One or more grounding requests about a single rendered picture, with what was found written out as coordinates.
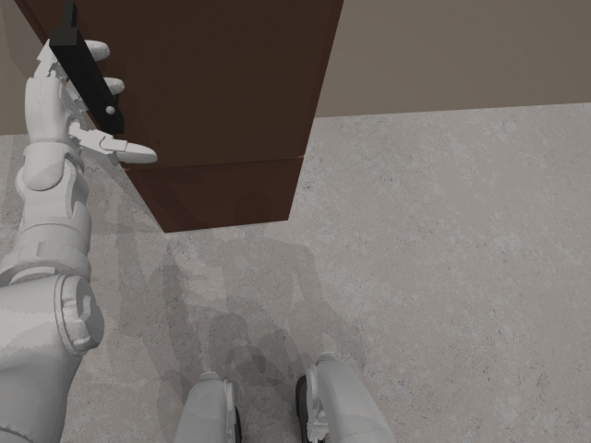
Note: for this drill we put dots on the robot left thigh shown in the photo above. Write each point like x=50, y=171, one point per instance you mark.
x=208, y=411

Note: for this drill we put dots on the cupboard door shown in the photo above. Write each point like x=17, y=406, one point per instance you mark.
x=206, y=81

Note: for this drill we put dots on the robot right shin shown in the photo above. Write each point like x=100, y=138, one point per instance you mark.
x=317, y=422

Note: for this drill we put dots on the left robot forearm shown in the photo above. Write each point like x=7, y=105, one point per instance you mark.
x=54, y=233

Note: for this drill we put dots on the left robot upper arm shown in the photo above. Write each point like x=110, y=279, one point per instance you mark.
x=46, y=326

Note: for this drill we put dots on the left robot hand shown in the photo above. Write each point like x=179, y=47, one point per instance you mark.
x=51, y=107

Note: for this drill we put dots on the handle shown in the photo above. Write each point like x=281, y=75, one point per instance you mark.
x=74, y=56

